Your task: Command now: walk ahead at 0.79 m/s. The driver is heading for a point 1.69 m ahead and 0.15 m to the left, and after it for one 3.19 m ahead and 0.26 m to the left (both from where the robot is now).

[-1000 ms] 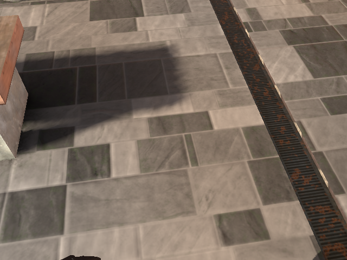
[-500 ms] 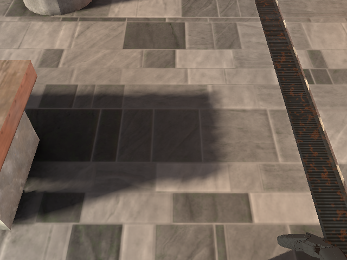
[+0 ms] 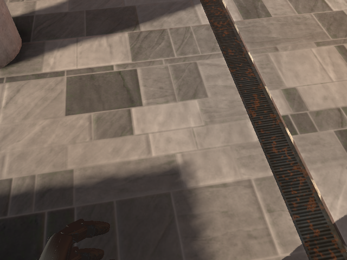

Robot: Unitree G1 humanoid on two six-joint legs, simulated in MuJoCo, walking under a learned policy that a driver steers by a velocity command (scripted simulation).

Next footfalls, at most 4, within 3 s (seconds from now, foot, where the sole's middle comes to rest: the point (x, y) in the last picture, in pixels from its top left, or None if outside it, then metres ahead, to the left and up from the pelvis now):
0.06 right None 0.33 -0.10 -0.76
0.48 left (136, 258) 0.47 0.12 -0.76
2.92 left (118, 223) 0.61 0.18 -0.76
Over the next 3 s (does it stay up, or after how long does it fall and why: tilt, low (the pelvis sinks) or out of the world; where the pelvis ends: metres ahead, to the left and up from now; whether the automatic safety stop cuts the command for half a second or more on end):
stays up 0.52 0.08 0.00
